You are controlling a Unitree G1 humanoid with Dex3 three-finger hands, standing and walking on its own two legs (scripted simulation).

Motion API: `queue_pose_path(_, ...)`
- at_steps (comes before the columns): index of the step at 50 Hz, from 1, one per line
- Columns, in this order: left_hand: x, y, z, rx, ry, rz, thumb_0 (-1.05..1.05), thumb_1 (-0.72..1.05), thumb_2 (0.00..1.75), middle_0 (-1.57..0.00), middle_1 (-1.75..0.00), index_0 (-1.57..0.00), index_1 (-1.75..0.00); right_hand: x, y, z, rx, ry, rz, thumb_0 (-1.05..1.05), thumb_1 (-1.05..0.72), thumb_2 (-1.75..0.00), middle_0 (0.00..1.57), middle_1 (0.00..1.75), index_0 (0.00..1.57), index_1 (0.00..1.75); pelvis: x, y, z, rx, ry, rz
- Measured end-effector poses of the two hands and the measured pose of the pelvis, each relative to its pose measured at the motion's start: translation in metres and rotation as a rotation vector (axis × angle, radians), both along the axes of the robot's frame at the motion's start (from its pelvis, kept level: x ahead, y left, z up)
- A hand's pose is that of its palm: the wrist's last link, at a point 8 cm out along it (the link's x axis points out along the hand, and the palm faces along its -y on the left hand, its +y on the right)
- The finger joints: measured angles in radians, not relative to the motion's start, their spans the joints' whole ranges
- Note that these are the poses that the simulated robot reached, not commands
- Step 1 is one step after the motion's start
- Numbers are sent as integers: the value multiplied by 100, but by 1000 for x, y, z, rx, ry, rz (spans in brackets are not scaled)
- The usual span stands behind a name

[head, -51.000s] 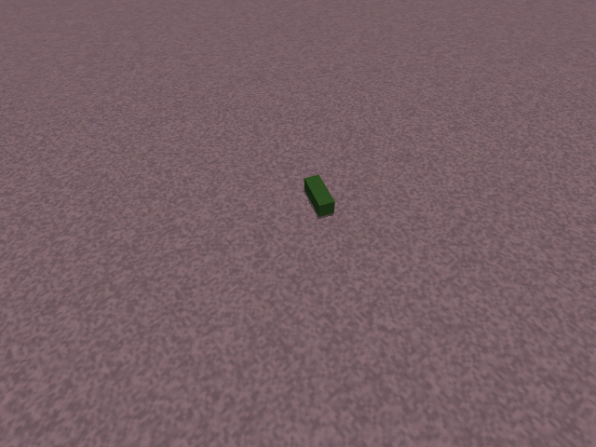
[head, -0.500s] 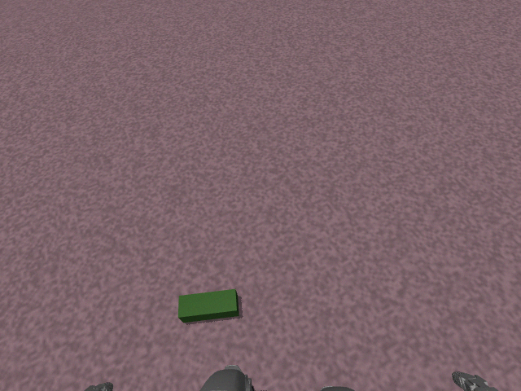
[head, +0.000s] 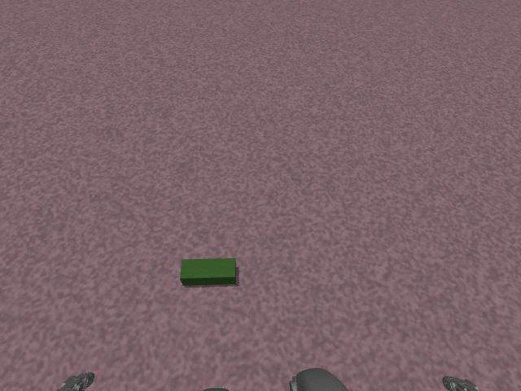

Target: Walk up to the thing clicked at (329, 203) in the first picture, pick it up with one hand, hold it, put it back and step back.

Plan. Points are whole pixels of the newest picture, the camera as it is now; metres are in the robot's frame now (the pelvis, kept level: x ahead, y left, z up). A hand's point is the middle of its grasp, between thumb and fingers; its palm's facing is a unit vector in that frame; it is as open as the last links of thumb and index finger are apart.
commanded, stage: step back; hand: left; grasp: from above
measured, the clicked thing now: (209, 271) +0.60 +0.21 -0.73
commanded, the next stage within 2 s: none
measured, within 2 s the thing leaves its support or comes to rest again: neither
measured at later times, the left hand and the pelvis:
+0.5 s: hand out of the picture -0.06 +0.26 -0.14, palm faces +0.01 -0.90 -0.43, open 7.4 cm; pelvis -0.18 -0.02 -0.01, yaw +2 degrees
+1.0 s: hand out of the picture -0.30 +0.22 -0.14, palm faces -0.04 -0.91 -0.41, open 7.4 cm; pelvis -0.36 -0.05 +0.00, yaw -3 degrees
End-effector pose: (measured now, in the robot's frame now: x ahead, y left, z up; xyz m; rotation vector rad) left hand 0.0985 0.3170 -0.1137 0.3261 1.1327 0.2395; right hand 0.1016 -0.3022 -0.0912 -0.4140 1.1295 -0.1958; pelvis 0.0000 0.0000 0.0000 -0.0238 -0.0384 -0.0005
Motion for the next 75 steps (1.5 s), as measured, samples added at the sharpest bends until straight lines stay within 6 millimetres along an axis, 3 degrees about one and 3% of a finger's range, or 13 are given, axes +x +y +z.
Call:
queue_pose_path(8, -75, -15, -7, 26, 85, -37, 0, 90, 90, -21, -30, -21, -30, -38, -22, -9, 12, -95, -11, 0, -90, -90, 21, 30, 21, 30, -58, -16, -12, 14, -3, -61)
queue_pose_path(15, -145, -37, 8, 33, 101, -28, 0, 90, 90, -21, -30, -21, -30, -101, -42, -23, 39, -47, -72, 0, -91, -90, 21, 29, 21, 30, -107, -28, -8, 39, -14, -56)
queue_pose_path(21, -161, -32, 17, 63, 29, -28, 1, 90, 90, -21, -30, -21, -30, -166, -41, -27, 29, 44, -57, 0, -91, -90, 21, 29, 21, 30, -145, -25, -5, 48, 1, -12)
queue_pose_path(26, -168, -18, 6, 53, -67, -32, 0, 90, 90, -21, -30, -21, -30, -213, -29, -33, 5, 99, -32, 0, -91, -90, 20, 29, 21, 30, -185, -16, -17, 50, -8, 35)
queue_pose_path(32, -204, -20, 3, 18, -48, -21, 0, 90, 90, -21, -30, -21, -30, -255, -17, -18, 17, 81, -24, 0, -90, -90, 21, 30, 21, 30, -228, -16, -6, 23, -11, 18)
queue_pose_path(38, -263, -29, 0, 11, 16, -44, 0, 90, 90, -21, -30, -21, -30, -274, -29, -8, 4, -12, -26, 0, -90, -90, 21, 30, 21, 30, -271, -25, -5, 9, 3, -30)
queue_pose_path(43, -320, -42, -8, 35, 70, -57, 0, 90, 90, -21, -30, -21, -30, -296, -53, -19, 11, -77, -27, 0, -90, -90, 21, 30, 21, 30, -314, -40, -17, 13, 2, -68)
queue_pose_path(48, -385, -58, 5, 37, 114, -30, 0, 90, 90, -21, -30, -21, -30, -339, -65, -22, 30, -43, -62, 0, -91, -90, 21, 29, 21, 30, -348, -50, -9, 37, -7, -61)
queue_pose_path(51, -411, -58, 13, 50, 121, -9, 0, 90, 90, -21, -30, -21, -30, -368, -67, -23, 38, -9, -57, 0, -91, -90, 21, 29, 21, 30, -363, -50, -3, 54, 1, -43)
queue_pose_path(57, -437, -43, 17, 66, 41, 30, 0, 90, 90, -21, -30, -21, -30, -423, -62, -33, 36, 116, -24, 0, -91, -90, 20, 29, 21, 30, -386, -46, -7, 37, 5, 23)
queue_pose_path(63, -456, -29, 8, 39, 54, 58, 0, 90, 90, -21, -30, -21, -30, -448, -42, -29, 58, 107, -33, 0, -91, -90, 21, 29, 21, 30, -399, -37, -5, 55, -8, 40)
queue_pose_path(68, -458, -35, 8, 13, 72, 40, 0, 90, 90, -21, -30, -21, -30, -448, -39, -21, 76, 62, -35, 0, -90, -90, 21, 30, 21, 30, -400, -43, 0, 45, -7, 27)
queue_pose_path(75, -452, -58, 7, 16, 45, 41, 0, 90, 90, -21, -30, -21, -30, -426, -57, -29, 72, 49, -38, 0, -90, -90, 21, 30, 21, 30, -393, -57, -4, 12, -9, 28)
